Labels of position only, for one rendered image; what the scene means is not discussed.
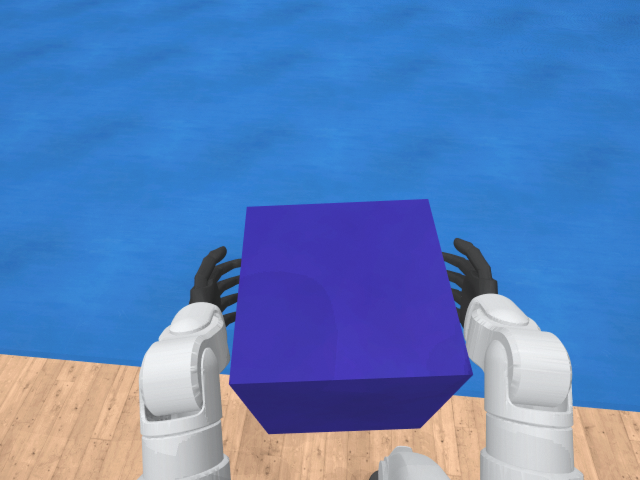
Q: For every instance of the robot right hand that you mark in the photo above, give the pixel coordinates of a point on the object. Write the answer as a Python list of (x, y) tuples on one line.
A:
[(478, 279)]

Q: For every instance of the carton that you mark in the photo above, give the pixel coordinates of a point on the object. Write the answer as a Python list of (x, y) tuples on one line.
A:
[(345, 318)]

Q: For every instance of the robot right thigh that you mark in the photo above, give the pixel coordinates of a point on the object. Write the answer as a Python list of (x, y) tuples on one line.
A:
[(410, 466)]

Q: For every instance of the right robot forearm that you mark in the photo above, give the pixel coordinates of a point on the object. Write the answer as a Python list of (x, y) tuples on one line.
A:
[(527, 393)]

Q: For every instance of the robot left hand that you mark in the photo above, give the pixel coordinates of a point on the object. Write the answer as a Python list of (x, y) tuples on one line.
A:
[(208, 289)]

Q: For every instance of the right robot shin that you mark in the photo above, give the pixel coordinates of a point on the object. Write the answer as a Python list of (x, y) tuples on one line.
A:
[(401, 449)]

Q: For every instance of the left robot forearm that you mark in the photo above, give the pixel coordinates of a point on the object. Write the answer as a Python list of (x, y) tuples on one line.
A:
[(180, 398)]

